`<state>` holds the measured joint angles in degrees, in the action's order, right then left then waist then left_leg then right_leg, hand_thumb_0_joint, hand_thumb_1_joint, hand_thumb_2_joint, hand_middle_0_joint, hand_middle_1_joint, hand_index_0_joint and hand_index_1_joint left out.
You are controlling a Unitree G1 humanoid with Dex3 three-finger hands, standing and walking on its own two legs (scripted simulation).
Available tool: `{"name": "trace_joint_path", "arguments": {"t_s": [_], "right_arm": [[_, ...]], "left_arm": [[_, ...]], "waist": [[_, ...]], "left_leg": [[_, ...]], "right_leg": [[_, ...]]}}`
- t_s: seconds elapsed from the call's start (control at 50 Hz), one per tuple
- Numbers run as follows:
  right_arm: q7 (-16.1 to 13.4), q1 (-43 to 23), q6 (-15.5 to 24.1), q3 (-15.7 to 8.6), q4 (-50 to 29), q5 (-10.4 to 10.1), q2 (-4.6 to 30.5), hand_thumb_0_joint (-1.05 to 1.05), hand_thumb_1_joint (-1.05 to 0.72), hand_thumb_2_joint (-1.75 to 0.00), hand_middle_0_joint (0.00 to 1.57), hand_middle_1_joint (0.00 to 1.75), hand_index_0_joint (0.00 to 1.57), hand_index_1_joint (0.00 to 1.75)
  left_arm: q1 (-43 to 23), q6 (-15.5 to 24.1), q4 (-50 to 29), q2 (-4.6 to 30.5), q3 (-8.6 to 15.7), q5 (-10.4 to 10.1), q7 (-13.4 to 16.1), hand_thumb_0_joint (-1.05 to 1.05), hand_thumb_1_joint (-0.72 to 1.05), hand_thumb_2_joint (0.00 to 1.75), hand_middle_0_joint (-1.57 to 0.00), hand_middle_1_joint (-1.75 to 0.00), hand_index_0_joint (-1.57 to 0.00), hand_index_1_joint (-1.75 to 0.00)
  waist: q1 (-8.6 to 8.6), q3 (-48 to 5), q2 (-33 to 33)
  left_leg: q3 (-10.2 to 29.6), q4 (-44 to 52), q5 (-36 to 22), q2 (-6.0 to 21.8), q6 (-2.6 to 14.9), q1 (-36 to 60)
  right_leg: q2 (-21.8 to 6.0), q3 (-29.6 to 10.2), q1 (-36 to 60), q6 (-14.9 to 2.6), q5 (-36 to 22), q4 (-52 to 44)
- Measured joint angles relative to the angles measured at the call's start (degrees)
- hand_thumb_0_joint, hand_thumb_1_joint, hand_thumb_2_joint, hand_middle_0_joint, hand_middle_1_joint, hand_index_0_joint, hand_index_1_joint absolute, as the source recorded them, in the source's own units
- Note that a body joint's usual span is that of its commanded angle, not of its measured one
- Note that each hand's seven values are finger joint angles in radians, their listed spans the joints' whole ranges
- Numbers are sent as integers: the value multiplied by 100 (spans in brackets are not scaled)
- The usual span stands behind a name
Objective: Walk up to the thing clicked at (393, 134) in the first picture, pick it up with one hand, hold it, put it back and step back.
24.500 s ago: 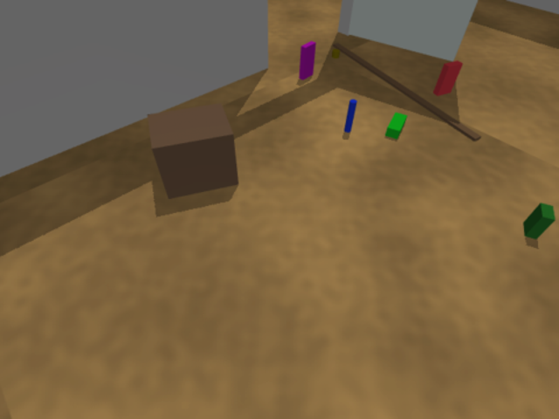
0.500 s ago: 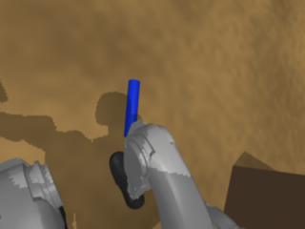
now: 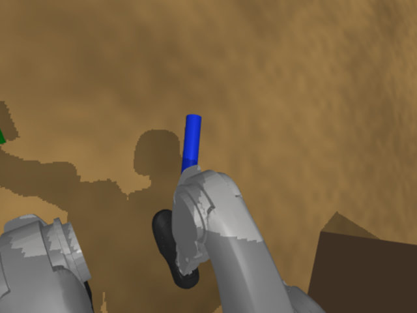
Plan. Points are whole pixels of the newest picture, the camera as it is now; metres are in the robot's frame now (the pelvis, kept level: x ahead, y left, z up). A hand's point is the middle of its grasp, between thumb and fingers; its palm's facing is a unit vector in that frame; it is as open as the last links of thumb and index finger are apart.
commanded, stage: settle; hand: left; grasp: from above
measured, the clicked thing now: out of the picture +0.46 +0.32 -0.28
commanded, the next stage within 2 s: lift in 0.62 s
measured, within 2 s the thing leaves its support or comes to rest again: leaves its support in 0.08 s
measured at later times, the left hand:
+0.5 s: hand out of the picture +0.44 +0.33 -0.17, palm faces -0.47 -0.10 -0.88, open 10.5 cm
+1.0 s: hand out of the picture +0.42 +0.33 -0.11, palm faces -0.47 -0.11 -0.87, open 10.5 cm
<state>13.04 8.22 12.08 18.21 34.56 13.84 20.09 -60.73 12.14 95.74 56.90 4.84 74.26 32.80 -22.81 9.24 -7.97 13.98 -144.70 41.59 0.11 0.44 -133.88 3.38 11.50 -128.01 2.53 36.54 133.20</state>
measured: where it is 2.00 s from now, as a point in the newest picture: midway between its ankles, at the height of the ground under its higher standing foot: (134, 289)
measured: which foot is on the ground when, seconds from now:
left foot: down 0.00-1.00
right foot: down 0.00-1.00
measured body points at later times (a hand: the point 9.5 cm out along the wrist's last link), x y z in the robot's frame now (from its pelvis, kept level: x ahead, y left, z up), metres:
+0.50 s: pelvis +0.01 -0.01 +0.02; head +0.25 +0.10 +0.38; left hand +0.46 +0.33 -0.12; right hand +0.10 -0.27 -0.07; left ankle +0.06 +0.12 -0.28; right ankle +0.12 -0.11 -0.28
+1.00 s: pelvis +0.00 +0.00 +0.05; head +0.22 +0.10 +0.43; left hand +0.44 +0.34 -0.06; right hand +0.07 -0.27 -0.04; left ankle +0.06 +0.12 -0.28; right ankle +0.12 -0.11 -0.28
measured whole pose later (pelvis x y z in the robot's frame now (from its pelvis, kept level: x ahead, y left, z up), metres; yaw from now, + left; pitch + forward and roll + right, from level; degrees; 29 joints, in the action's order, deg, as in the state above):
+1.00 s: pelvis +0.00 +0.00 +0.05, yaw +7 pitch +36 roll -9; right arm 6.9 12.9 -0.4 4.2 38.1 4.7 16.2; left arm -50.2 7.5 68.3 40.7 0.7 67.2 11.0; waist -13.9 -5.1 1.0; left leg 6.2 -131.6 38.6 -0.6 1.3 -129.3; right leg 1.1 5.0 -125.2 1.8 36.9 125.6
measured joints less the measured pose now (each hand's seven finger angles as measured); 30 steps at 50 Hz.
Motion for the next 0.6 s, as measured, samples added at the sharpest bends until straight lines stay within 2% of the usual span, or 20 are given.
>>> {"name": "trace_joint_path", "arguments": {"t_s": [0.08,0.14,0.28,0.42,0.5,0.6], "right_arm": [[31,109,-43,-190,68,-43,-28,0,-92,-91,20,30,20,30],[74,183,-100,-387,152,-97,-41,0,-92,-91,20,30,20,30],[129,126,-264,-822,380,-336,-69,0,-92,-90,20,30,20,30],[52,-43,-467,-1034,374,-509,-137,0,-92,-90,20,30,20,30],[-45,-39,-592,-1056,328,-579,-172,0,-92,-90,20,30,20,30],[-206,10,-751,-1085,272,-608,-196,0,-92,-90,20,30,20,30]], "left_arm": [[340,-1,-574,-181,251,40,-181,1,-13,71,-58,-75,-58,-73],[606,-34,-1030,-378,318,20,-278,1,-11,68,-59,-72,-59,-71],[790,-262,-1663,-897,-26,-237,-576,0,-7,58,-63,-65,-62,-64],[642,-470,-1676,-1244,-325,-498,-1108,0,-7,58,-64,-64,-63,-63],[602,-409,-1765,-1357,-362,-528,-1379,0,-8,59,-65,-63,-64,-62],[573,-250,-1889,-1358,-332,-446,-1610,0,-9,59,-66,-62,-65,-62]], "waist": [[99,-141,91],[202,-298,198],[511,-720,488],[675,-933,711],[729,-968,742],[736,-942,727]], "left_leg": [[-15,19,17,-22,-33,-61],[-57,49,40,-41,-53,-95],[-245,220,57,-28,-29,-114],[-452,486,-34,-24,4,-22],[-509,604,-91,-48,-19,58],[-525,689,-174,-76,-48,117]], "right_leg": [[-29,-8,-70,-48,40,16],[-60,-40,-121,-75,93,36],[-96,-195,-207,-76,164,-1],[-133,-368,-171,-81,143,-129],[-166,-415,-114,-112,127,-181],[-197,-427,-62,-143,79,-224]]}}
